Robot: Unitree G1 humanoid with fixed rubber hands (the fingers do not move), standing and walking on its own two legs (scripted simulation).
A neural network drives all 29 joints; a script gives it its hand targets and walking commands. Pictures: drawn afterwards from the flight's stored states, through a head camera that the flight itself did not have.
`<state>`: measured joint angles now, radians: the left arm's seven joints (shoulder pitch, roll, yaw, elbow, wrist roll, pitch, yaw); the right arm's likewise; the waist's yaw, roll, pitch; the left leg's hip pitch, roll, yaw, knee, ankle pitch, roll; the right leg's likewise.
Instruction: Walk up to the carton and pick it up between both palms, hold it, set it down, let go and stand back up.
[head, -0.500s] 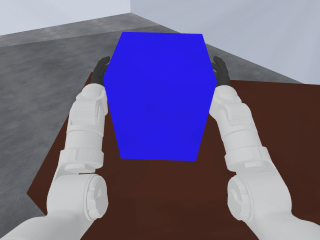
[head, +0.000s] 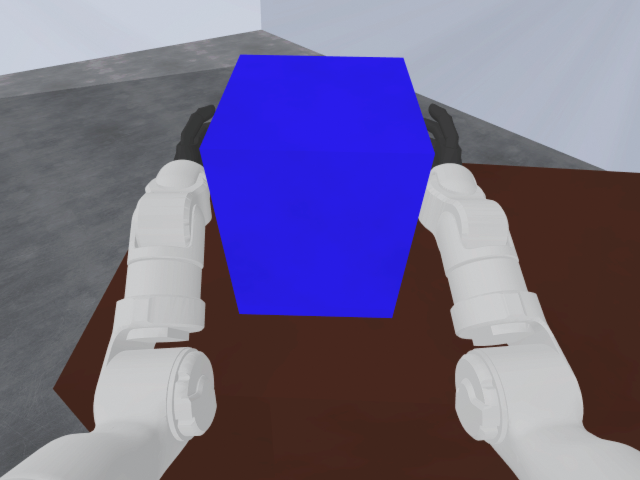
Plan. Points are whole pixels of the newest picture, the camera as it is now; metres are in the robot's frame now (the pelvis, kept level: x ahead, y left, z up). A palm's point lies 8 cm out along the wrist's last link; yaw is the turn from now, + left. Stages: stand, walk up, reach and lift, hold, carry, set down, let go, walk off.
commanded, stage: hold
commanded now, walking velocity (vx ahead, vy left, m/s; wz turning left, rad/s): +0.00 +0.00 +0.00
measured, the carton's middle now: (318, 190) +0.41 +0.00 +0.19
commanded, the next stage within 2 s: none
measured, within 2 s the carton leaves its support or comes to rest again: neither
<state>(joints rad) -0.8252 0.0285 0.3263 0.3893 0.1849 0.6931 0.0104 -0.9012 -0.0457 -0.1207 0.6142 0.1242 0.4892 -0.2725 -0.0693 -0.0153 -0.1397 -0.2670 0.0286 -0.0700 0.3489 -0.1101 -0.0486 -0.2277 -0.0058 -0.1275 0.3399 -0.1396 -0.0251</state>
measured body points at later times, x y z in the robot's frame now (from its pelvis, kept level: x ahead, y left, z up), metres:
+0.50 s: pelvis +0.00 +0.00 +0.00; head -0.05 +0.02 +0.45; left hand +0.40 +0.15 +0.24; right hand +0.40 -0.14 +0.25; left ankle +0.05 +0.14 -0.75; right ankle +0.03 -0.10 -0.75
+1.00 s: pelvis +0.00 +0.00 +0.00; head -0.05 +0.02 +0.45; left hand +0.40 +0.15 +0.24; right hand +0.40 -0.14 +0.25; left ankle +0.05 +0.14 -0.75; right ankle +0.03 -0.10 -0.75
